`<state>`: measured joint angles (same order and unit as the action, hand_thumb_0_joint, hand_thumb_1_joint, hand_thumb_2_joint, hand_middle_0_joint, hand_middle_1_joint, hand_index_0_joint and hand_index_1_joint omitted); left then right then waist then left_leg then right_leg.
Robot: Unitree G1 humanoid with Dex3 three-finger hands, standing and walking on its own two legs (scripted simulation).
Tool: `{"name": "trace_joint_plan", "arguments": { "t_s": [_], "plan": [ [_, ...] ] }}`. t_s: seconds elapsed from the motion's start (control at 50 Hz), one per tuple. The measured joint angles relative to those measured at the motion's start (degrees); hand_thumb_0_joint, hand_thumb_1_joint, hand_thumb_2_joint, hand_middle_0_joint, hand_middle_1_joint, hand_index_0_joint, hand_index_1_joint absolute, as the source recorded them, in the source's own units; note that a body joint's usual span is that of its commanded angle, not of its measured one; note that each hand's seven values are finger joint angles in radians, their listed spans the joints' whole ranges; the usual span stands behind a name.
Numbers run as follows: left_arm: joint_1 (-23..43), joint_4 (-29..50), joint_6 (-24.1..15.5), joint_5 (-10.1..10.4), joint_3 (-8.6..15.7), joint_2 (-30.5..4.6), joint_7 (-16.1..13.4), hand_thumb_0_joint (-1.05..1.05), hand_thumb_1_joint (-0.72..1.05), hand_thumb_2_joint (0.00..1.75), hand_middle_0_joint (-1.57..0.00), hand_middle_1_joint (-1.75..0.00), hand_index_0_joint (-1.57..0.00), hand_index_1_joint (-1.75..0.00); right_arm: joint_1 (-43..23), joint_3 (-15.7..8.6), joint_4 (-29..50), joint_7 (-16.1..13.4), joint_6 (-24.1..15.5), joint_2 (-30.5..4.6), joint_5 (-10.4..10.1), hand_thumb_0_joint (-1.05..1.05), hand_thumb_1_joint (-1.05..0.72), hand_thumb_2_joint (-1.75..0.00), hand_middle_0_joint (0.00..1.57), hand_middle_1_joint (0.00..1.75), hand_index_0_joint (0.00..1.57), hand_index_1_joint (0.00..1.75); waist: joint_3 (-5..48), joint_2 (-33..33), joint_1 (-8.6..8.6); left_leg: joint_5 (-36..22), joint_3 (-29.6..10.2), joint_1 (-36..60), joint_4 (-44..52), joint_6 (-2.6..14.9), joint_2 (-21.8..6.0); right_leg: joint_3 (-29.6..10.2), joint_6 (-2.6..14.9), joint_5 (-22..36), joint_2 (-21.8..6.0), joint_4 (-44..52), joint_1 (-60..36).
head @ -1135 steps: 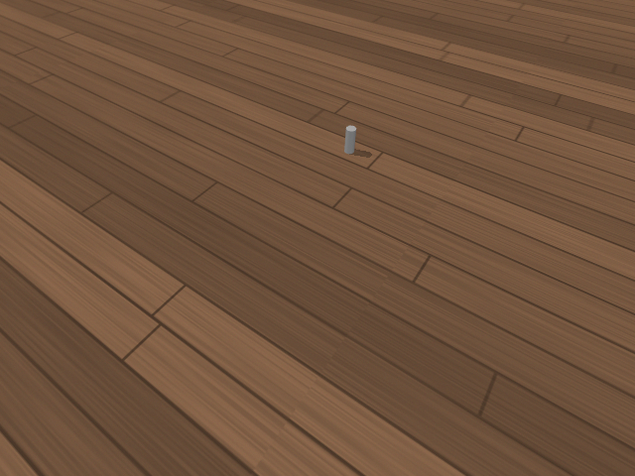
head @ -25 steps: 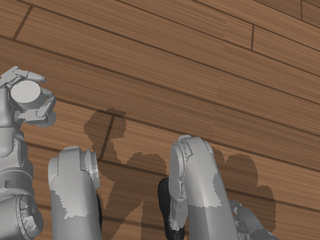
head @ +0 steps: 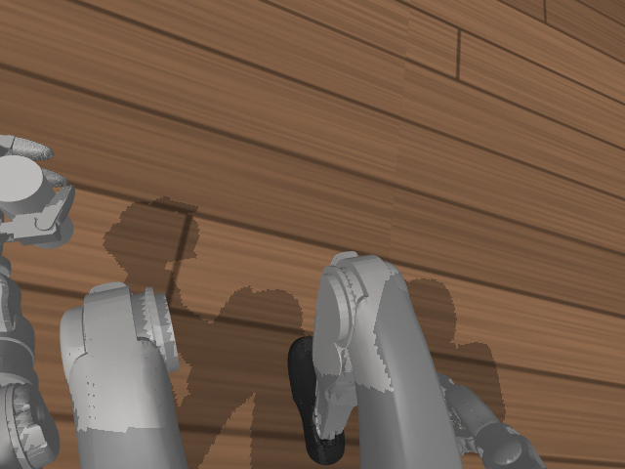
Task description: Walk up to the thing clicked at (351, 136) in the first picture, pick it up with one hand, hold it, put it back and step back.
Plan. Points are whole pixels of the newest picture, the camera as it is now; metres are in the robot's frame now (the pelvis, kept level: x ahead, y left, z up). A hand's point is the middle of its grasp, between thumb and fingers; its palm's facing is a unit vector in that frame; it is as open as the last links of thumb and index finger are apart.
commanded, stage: lower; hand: left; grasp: from the side
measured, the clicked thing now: (33, 207) +0.43 +0.27 -0.13
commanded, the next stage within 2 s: loosen in 1.18 s
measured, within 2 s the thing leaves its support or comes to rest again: rests again in 1.22 s
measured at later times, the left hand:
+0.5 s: hand (54, 206) +0.44 +0.25 -0.16, palm faces +0.18 -0.98 +0.00, open 7.3 cm
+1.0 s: hand (61, 210) +0.44 +0.25 -0.19, palm faces +0.21 -0.98 -0.01, open 7.3 cm
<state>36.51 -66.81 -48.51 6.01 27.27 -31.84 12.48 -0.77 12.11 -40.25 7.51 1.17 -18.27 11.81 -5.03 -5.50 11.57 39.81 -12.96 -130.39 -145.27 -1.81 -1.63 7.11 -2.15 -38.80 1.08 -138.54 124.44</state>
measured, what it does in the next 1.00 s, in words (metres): stands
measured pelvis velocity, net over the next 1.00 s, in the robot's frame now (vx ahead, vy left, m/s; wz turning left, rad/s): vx -0.01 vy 0.02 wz -0.10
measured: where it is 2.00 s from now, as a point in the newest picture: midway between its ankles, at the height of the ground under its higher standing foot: (243, 444)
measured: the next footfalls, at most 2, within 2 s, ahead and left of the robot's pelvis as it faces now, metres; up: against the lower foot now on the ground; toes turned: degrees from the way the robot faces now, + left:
none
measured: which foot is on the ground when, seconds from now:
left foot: down 0.00-1.00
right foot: down 0.00-1.00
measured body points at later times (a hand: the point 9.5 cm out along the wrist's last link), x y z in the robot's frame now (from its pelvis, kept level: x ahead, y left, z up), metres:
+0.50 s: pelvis -0.01 +0.01 -0.01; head +0.23 +0.15 +0.34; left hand +0.42 +0.30 -0.16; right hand +0.13 -0.26 -0.07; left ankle +0.08 +0.13 -0.27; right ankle +0.11 -0.12 -0.27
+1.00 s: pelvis -0.01 +0.02 -0.02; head +0.23 +0.17 +0.32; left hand +0.42 +0.30 -0.18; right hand +0.12 -0.25 -0.06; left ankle +0.08 +0.13 -0.27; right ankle +0.11 -0.12 -0.27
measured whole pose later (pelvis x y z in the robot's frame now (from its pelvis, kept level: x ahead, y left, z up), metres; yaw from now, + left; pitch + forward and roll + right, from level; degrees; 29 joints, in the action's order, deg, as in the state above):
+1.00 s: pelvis -0.01 +0.02 -0.02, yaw -6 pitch +14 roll -17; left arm 37.7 -80.8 -60.2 4.8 28.0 -46.1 4.3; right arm -8.6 27.5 -33.5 8.0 0.8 -21.0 19.8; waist -16.9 -14.6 15.4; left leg 40.4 -21.3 -127.7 -151.8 -1.0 -1.4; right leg 13.1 -4.5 -36.2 4.0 -138.2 118.4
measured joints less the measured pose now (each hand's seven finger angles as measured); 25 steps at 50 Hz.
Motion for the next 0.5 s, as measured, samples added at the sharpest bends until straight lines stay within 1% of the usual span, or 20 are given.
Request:
{"name": "trace_joint_plan", "arguments": {
  "t_s": [0.12,0.24,0.3,0.5],
  "plan": [
    [0.22,-4.14,-2.04,0.10,1.10,-2.56,-0.67,0.01,-0.02,1.09,-0.92,-1.06,-0.86,-1.06,-1.20,2.40,1.08,0.29,0.04,-0.62,0.98,0.00,-0.91,-0.91,0.20,0.30,0.20,0.30,-1.97,-1.15,1.15,0.06,-1.33,0.08,-1.32,0.07,-0.12,0.96,-0.35,0.62,0.55,-0.31,-0.37],
    [0.83,-6.33,-4.42,0.37,1.37,-5.34,-0.59,0.01,-0.02,1.09,-0.93,-1.06,-0.86,-1.05,-2.37,4.81,1.68,0.41,-0.41,-1.13,2.29,0.00,-0.91,-0.91,0.20,0.30,0.20,0.30,-4.28,-3.38,1.97,0.34,-2.57,0.46,-2.79,0.05,-0.08,1.80,-0.69,0.84,0.99,-0.79,-1.19],
    [1.07,-6.94,-5.17,0.09,1.59,-6.54,-0.80,0.01,-0.02,1.09,-0.93,-1.06,-0.86,-1.05,-3.05,5.98,2.24,0.39,-0.42,-1.45,3.03,0.00,-0.91,-0.91,0.20,0.30,0.21,0.30,-5.45,-4.26,2.31,0.43,-3.26,0.70,-3.39,0.07,0.03,2.31,-0.84,0.91,1.15,-0.83,-1.81],
    [1.31,-9.61,-7.24,-0.60,1.51,-9.28,-3.24,0.01,-0.03,1.09,-0.93,-1.05,-0.86,-1.05,-5.35,9.48,4.41,0.52,-0.33,-2.21,5.02,0.00,-0.91,-0.91,0.20,0.30,0.21,0.30,-8.09,-5.91,3.19,0.27,-5.17,1.45,-4.59,0.25,0.39,3.75,-1.38,1.46,1.57,-0.51,-3.57]
  ]
}}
